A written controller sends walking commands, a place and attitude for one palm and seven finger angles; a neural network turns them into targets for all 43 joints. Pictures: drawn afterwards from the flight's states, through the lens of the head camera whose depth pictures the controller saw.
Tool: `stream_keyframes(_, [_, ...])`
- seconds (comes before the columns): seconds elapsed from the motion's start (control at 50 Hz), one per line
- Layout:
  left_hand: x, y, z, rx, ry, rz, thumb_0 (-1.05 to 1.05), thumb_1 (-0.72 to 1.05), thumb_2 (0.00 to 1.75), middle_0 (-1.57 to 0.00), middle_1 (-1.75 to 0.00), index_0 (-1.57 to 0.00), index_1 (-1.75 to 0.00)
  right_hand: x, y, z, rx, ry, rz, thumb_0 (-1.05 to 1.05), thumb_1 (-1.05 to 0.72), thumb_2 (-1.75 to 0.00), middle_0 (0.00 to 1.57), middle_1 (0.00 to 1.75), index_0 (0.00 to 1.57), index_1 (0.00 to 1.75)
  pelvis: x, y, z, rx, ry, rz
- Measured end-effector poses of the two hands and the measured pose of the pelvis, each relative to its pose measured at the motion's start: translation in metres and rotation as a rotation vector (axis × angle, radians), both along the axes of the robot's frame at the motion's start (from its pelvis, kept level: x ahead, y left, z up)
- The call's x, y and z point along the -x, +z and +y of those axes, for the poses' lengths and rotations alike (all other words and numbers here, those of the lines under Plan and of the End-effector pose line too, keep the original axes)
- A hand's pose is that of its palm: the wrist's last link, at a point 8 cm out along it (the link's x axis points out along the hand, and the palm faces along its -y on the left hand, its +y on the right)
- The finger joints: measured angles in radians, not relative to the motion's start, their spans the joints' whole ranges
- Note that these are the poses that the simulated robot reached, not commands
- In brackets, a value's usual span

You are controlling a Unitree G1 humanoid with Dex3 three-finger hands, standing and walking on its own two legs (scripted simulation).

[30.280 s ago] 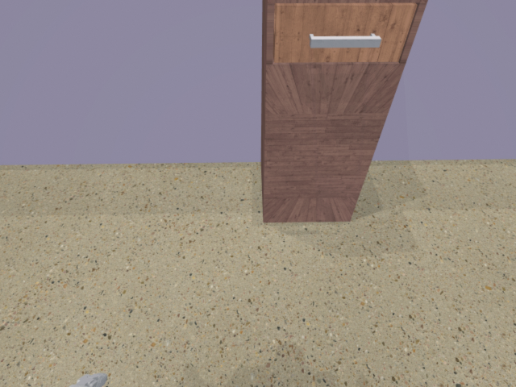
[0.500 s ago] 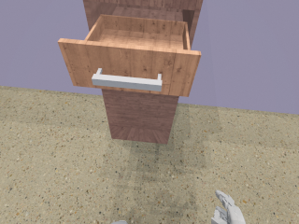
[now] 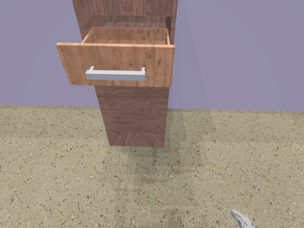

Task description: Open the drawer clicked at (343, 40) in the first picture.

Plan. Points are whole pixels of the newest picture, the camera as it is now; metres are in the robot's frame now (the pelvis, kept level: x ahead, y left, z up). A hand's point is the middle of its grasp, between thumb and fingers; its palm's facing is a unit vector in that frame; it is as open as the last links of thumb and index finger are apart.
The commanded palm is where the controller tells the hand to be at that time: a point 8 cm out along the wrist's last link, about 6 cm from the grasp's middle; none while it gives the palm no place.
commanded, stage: stop stepping back and stand still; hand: left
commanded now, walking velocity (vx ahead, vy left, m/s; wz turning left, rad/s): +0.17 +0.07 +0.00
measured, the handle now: (116, 72) +0.58 +0.14 +0.13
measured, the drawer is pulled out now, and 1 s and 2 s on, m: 0.29 0.29 0.29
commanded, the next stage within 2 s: let the arm hang, fingers relaxed in 0.20 s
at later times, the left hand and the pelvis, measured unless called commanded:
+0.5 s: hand (75, 191) +0.23 +0.22 -0.02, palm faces +0.08 -0.90 -0.43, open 7.4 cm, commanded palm none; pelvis +0.01 +0.00 +0.00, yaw +1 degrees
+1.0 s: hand out of the picture -0.03 +0.19 -0.15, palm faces +0.07 -0.96 -0.26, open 7.3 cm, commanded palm none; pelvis -0.02 +0.00 +0.02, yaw +3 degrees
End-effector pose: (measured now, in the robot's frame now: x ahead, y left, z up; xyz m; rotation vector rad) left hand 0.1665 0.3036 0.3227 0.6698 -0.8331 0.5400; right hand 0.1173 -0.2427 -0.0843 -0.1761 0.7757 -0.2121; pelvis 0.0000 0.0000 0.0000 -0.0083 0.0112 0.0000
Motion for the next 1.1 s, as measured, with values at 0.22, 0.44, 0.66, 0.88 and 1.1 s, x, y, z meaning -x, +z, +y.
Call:
stream_keyframes(0.22, [0.035, -0.002, -0.058, -0.227, -0.217, -0.029, 0.02, 0.88, 0.90, -0.22, -0.31, -0.22, -0.30, -0.009, 0.014, 0.001, 0.091, 0.037, 0.028, 0.01, -0.90, -0.90, 0.21, 0.30, 0.20, 0.30, -0.008, 0.002, 0.007, 0.014, 0.004, 0.008])
stream_keyframes(0.44, [-0.081, -0.174, -0.002, 0.338, 0.029, 0.839, 0.00, 0.91, 0.90, -0.19, -0.30, -0.19, -0.30, -0.045, -0.038, 0.010, -0.109, 0.038, -0.007, 0.01, -0.90, -0.90, 0.20, 0.30, 0.20, 0.30, -0.016, -0.004, 0.012, -0.064, 0.015, -0.005])
stream_keyframes(0.66, [0.109, -0.435, -0.100, 0.981, 0.150, 1.759, -0.13, 1.05, 0.90, -0.22, -0.30, -0.21, -0.30, 0.075, -0.047, -0.013, -0.051, 0.034, 0.544, 0.01, -0.90, -0.90, 0.20, 0.30, 0.20, 0.30, 0.002, 0.008, -0.019, -0.024, 0.060, -0.030])
stream_keyframes(0.88, [0.195, -0.442, -0.063, 0.976, 0.350, 2.022, -0.02, 0.94, 0.90, -0.21, -0.30, -0.20, -0.30, 0.135, -0.046, 0.001, -0.051, -0.004, 0.661, 0.01, -0.90, -0.90, 0.20, 0.30, 0.20, 0.30, 0.013, 0.014, -0.008, -0.002, 0.056, -0.031])
stream_keyframes(1.1, [0.196, -0.438, -0.069, 0.947, 0.306, 2.017, 0.01, 0.91, 0.90, -0.20, -0.30, -0.20, -0.30, 0.132, -0.056, 0.028, -0.126, 0.017, 0.596, 0.01, -0.91, -0.90, 0.20, 0.30, 0.20, 0.30, 0.025, 0.017, -0.001, -0.014, 0.039, -0.049])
